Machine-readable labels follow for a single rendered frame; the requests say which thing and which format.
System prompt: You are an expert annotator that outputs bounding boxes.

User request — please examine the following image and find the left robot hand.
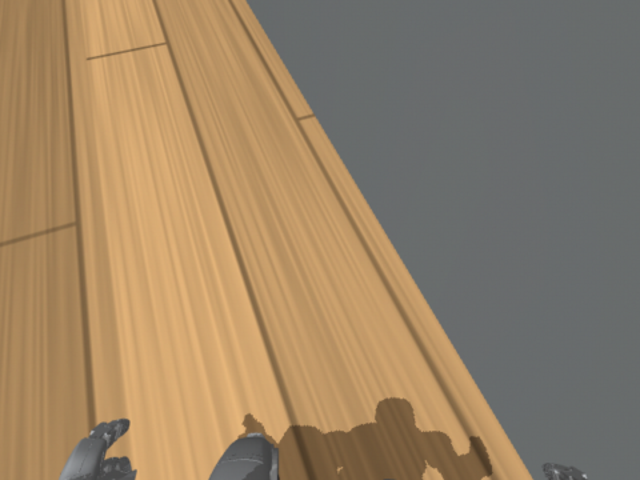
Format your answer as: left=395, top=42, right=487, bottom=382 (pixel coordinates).
left=59, top=419, right=137, bottom=480

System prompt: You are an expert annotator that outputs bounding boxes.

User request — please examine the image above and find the right robot hand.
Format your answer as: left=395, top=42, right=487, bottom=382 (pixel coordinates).
left=542, top=463, right=587, bottom=480

